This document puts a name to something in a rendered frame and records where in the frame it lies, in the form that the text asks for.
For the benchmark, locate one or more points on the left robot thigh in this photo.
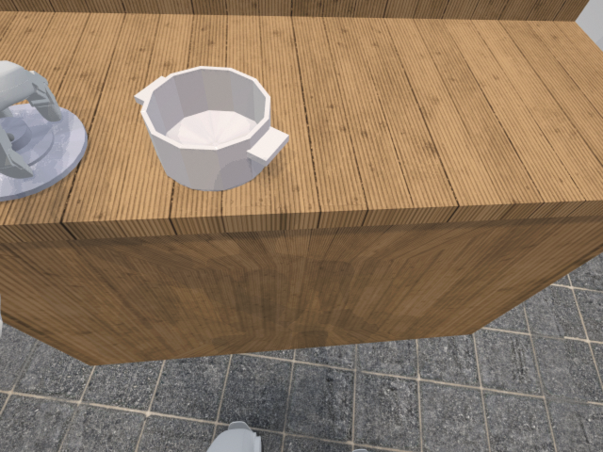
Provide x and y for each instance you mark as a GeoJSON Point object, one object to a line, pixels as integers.
{"type": "Point", "coordinates": [236, 440]}

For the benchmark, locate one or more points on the knob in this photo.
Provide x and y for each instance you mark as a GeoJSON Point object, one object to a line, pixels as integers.
{"type": "Point", "coordinates": [20, 130]}

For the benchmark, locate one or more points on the left robot shin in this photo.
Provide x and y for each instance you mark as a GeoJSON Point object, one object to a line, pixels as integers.
{"type": "Point", "coordinates": [238, 424]}

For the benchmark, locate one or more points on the lid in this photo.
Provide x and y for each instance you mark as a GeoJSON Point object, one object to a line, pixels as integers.
{"type": "Point", "coordinates": [55, 149]}

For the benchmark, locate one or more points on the table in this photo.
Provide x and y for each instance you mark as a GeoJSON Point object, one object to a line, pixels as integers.
{"type": "Point", "coordinates": [444, 164]}

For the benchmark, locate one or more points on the robot left hand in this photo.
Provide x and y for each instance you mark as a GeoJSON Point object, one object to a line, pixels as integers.
{"type": "Point", "coordinates": [16, 85]}

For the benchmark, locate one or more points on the pot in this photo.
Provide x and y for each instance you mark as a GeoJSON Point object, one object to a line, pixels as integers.
{"type": "Point", "coordinates": [210, 127]}

